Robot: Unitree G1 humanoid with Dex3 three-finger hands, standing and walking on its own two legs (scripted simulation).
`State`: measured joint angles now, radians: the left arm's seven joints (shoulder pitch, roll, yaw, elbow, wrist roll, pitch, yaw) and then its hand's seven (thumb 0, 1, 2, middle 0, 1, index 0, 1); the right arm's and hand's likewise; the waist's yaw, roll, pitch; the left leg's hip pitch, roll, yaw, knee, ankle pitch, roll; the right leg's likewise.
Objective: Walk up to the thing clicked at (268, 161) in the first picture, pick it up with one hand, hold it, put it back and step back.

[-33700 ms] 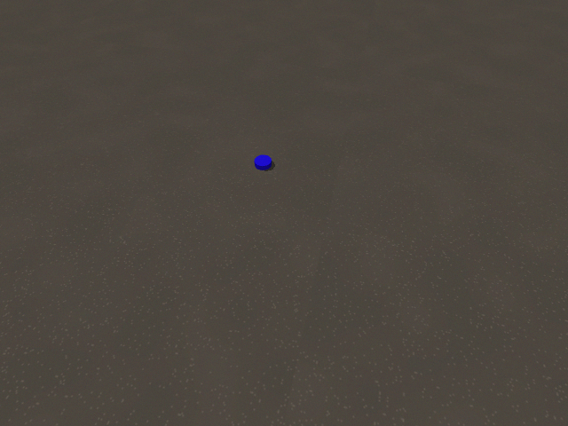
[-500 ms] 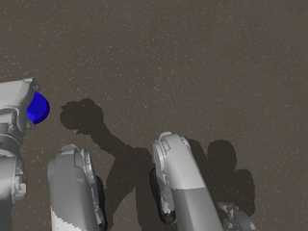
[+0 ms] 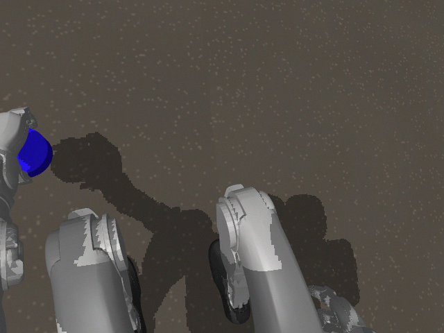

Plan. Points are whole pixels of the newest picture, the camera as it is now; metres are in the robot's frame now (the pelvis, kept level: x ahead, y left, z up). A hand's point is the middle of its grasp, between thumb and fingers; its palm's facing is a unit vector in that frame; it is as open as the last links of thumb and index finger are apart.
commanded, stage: lower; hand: left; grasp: from above
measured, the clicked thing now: (22, 152) +0.45 +0.31 -0.22
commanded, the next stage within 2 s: rest in 0.22 s
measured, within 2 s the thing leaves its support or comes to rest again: rests again in 1.12 s
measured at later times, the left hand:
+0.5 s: hand (32, 157) +0.44 +0.30 -0.24, palm faces -0.46 -0.12 -0.88, open 11.5 cm
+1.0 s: hand (39, 158) +0.44 +0.30 -0.27, palm faces -0.45 -0.14 -0.88, open 11.5 cm
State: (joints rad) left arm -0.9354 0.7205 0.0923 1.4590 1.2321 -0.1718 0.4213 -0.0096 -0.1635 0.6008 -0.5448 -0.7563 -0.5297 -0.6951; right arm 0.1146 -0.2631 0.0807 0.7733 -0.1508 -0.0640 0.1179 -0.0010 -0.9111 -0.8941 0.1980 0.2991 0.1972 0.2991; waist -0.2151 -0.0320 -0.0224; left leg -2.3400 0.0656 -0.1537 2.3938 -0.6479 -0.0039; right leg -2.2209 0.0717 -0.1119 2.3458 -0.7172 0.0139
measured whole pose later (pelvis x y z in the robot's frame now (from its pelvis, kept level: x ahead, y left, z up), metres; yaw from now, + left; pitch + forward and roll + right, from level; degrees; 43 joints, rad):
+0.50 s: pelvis +0.00 +0.00 -0.03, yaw -3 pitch +30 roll -10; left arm -0.94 0.81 0.15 1.56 1.25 -0.19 0.52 -0.01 -0.16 0.66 -0.50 -0.80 -0.48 -0.74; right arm 0.10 -0.27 0.16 0.75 -0.20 -0.11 0.16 0.00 -0.91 -0.89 0.20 0.30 0.20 0.30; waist -0.27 -0.08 0.06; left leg -2.39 0.07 -0.21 2.50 -0.67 -0.01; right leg -2.26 0.09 -0.15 2.42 -0.72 0.02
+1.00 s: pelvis +0.00 +0.01 -0.03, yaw -5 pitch +28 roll -12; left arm -0.97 0.91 0.15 1.68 1.25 -0.21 0.60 -0.01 -0.15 0.63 -0.50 -0.79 -0.49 -0.73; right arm 0.07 -0.30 0.23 0.73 -0.25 -0.19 0.21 0.00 -0.91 -0.89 0.20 0.30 0.20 0.30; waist -0.31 -0.13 0.12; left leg -2.37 0.07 -0.26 2.55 -0.69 -0.01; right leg -2.23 0.11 -0.19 2.43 -0.72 0.03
